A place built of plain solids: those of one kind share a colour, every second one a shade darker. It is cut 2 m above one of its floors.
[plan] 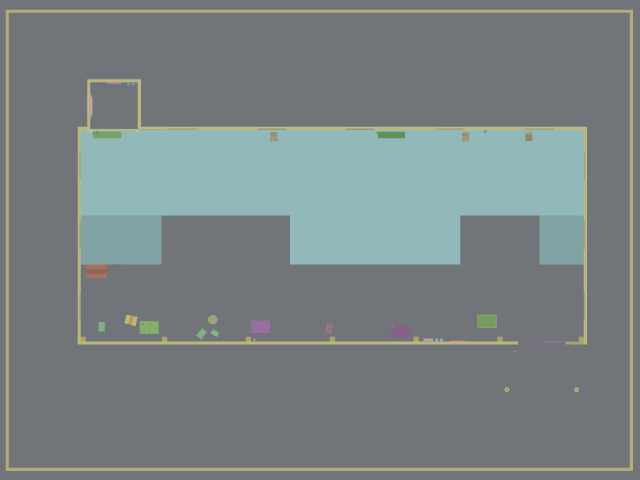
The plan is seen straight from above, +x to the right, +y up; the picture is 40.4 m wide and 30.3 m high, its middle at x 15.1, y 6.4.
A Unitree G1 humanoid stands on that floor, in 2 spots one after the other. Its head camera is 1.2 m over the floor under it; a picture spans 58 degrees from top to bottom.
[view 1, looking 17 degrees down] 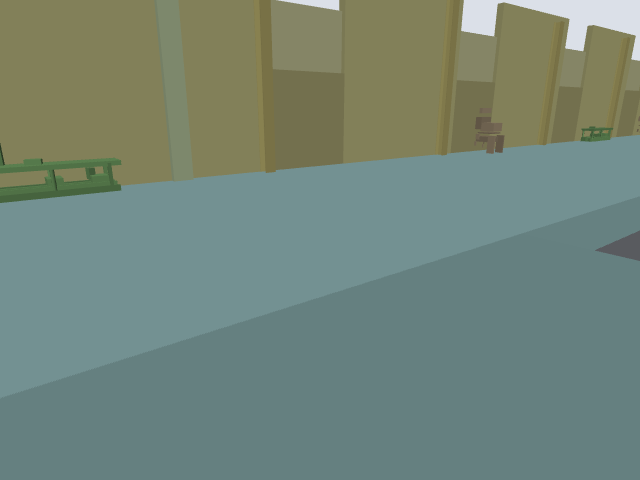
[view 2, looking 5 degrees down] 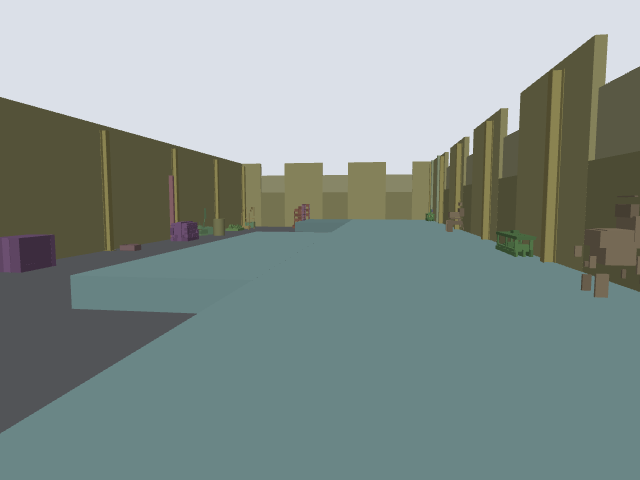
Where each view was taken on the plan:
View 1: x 1.00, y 5.85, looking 53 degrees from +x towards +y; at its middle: raised_floor_bank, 4.10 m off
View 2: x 30.35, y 9.90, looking -172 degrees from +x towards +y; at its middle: raised_floor_bank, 13.77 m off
